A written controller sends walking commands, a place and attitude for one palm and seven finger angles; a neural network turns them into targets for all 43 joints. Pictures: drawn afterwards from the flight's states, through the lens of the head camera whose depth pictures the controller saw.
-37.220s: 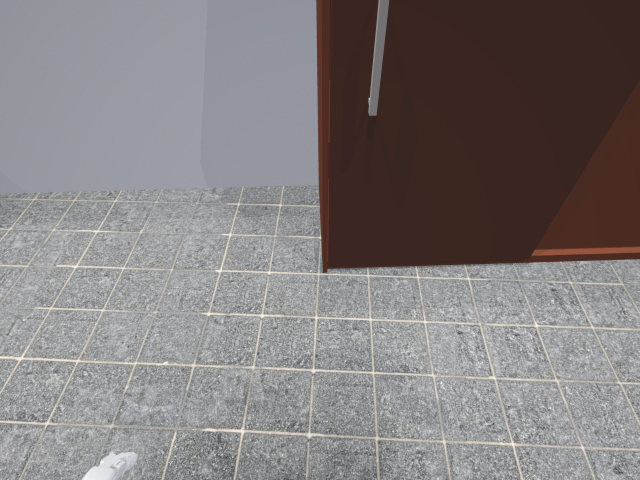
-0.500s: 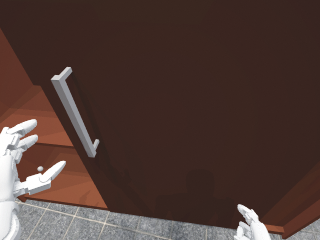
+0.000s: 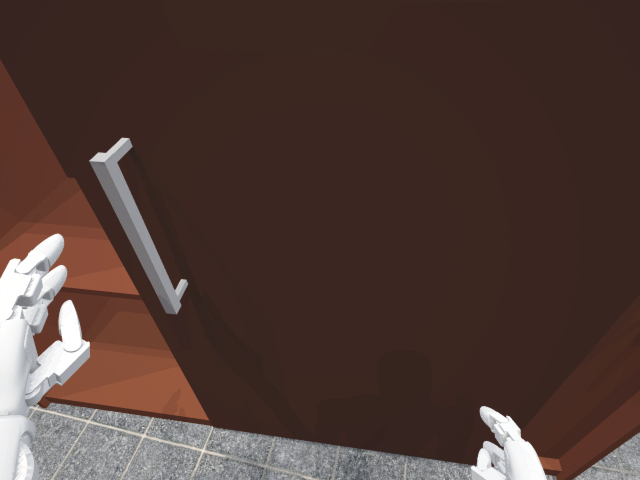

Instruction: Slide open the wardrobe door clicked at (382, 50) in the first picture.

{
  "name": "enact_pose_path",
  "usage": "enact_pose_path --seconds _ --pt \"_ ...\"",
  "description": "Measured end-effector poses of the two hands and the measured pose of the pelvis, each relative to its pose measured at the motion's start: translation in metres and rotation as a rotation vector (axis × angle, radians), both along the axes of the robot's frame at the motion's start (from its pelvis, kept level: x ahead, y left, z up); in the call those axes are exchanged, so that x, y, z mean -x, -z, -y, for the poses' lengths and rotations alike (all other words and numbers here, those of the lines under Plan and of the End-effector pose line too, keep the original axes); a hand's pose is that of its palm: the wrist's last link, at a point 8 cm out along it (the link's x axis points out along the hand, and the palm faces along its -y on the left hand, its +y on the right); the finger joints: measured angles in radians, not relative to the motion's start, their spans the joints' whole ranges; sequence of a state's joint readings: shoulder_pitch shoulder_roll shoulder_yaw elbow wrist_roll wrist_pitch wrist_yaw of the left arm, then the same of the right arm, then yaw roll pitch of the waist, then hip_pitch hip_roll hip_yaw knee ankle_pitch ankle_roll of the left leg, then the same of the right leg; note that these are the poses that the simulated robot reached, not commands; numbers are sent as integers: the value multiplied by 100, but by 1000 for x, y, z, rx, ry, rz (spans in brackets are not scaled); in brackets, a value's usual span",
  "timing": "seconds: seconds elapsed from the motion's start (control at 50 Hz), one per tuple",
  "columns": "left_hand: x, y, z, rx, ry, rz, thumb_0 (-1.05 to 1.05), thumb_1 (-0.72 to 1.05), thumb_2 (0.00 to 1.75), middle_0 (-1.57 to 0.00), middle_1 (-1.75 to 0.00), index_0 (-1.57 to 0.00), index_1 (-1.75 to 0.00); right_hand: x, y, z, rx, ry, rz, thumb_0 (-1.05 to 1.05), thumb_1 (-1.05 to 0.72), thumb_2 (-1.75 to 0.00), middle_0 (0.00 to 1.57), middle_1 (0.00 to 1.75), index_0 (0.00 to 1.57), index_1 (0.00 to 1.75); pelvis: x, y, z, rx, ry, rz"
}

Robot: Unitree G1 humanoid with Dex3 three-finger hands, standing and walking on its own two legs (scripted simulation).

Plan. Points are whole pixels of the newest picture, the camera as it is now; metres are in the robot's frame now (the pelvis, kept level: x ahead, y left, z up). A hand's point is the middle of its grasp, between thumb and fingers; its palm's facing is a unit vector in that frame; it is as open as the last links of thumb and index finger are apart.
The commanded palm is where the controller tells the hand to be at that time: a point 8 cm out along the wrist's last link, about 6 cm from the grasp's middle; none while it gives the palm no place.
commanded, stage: draw the hand back to the body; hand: left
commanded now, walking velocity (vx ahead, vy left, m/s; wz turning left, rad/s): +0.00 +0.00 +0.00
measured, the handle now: (150, 237) +0.39 +0.31 +0.10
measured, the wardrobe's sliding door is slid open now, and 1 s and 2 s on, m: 0.58 0.58 0.58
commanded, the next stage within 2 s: step back with the hand held close in 0.08 s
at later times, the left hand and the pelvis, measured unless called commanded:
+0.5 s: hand (86, 351) +0.18 +0.26 +0.14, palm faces +0.33 -0.84 -0.44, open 7.4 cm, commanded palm +0.12 +0.31 +0.17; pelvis -0.03 +0.02 +0.00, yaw -2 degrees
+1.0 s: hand out of the picture +0.10 +0.30 +0.15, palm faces +0.44 -0.79 -0.43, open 7.4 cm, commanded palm +0.03 +0.34 +0.17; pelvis -0.10 +0.04 -0.02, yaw +2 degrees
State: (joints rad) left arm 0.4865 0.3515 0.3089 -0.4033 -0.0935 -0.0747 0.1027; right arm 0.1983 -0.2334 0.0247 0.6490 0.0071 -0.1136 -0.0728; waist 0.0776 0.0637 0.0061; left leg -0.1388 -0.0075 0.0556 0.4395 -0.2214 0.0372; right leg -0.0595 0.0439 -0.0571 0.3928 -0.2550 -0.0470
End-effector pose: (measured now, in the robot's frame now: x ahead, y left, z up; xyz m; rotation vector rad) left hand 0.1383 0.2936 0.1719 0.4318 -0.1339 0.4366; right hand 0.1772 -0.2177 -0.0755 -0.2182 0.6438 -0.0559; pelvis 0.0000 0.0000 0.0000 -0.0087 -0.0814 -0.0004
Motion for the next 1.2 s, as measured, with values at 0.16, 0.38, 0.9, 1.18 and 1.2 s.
enact_pose_path --seconds 0.16,0.38,0.9,1.18,1.2 --pt "6 -5 7 -14 11 18 2 89 90 -21 -30 -21 -31 7 1 6 -4 7 0 1 -91 -90 20 30 20 30 6 -1 5 -1 0 9" --pt "-5 -7 -8 -73 23 53 2 89 90 -21 -30 -21 -30 22 0 13 32 42 -67 1 -91 -90 20 30 20 30 19 1 -1 18 20 -45" --pt "62 6 -56 -126 40 93 2 89 90 -21 -30 -21 -30 88 5 -44 60 22 -60 1 -90 -90 21 30 20 30 82 15 -44 36 5 -62" --pt "118 -12 -37 -157 90 188 2 89 90 -21 -30 -21 -31 136 -3 -23 91 30 -79 1 -90 -90 21 30 20 30 129 12 -32 23 -10 -70" --pt "119 -11 -38 -143 91 192 2 89 90 -21 -30 -21 -31 141 -5 -21 100 41 -89 1 -90 -90 21 30 20 30 131 11 -34 15 -8 -74"
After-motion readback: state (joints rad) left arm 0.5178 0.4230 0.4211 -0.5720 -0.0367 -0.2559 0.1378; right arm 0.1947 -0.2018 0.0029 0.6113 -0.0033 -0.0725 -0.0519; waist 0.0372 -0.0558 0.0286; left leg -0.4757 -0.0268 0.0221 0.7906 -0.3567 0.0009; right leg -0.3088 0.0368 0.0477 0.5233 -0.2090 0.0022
